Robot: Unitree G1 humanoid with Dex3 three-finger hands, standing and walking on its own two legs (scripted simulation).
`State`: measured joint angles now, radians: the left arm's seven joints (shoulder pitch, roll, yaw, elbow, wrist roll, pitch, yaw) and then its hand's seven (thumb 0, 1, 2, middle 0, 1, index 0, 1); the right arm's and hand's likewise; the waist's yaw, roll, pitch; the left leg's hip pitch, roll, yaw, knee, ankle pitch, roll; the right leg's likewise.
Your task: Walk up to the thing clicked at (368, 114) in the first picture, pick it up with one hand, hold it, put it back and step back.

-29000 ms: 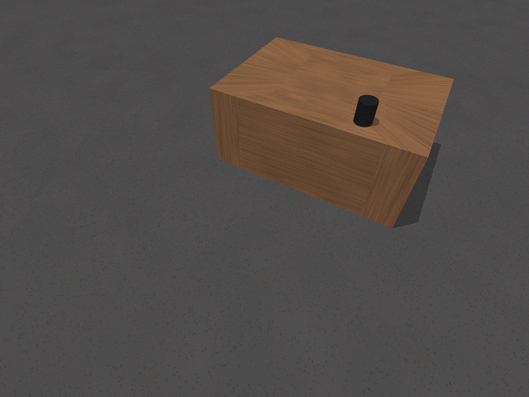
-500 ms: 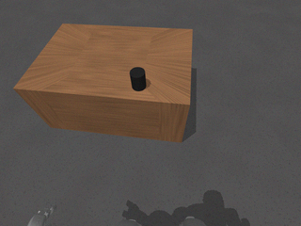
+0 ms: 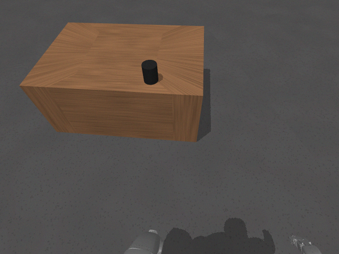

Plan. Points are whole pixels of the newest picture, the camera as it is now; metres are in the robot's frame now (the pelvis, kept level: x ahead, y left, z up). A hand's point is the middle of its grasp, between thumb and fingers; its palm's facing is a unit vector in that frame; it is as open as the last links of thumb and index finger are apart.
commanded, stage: step back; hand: left
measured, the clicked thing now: (150, 72) +0.99 +0.18 -0.26
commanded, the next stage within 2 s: stand in 1.32 s
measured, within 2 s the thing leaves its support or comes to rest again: neither
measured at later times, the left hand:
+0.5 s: hand out of the picture -0.09 +0.26 -0.15, palm faces +0.02 -0.93 -0.38, open 7.4 cm
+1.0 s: hand out of the picture -0.04 +0.27 -0.14, palm faces +0.05 -0.93 -0.36, open 7.4 cm
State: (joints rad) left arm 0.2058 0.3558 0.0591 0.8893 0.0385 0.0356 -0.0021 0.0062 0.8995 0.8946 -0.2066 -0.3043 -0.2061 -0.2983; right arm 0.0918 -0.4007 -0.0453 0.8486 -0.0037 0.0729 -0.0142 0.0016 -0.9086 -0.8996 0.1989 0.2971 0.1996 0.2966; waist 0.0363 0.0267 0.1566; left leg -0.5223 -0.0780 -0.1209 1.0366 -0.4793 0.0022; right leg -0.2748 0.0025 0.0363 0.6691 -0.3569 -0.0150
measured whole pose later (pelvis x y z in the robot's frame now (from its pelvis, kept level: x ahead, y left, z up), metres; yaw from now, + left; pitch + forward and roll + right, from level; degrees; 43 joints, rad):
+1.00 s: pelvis -0.11 +0.00 +0.01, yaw +3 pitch -2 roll -1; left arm 0.17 0.37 0.05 1.02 0.03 -0.02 -0.02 0.01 0.90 0.90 -0.20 -0.30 -0.20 -0.30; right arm 0.15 -0.33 -0.03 1.01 -0.02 0.00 0.02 0.00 -0.91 -0.90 0.20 0.30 0.20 0.30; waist 0.00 0.01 0.05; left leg -0.27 0.02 -0.03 0.58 -0.30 -0.01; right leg -0.20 0.00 -0.02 0.55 -0.31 -0.01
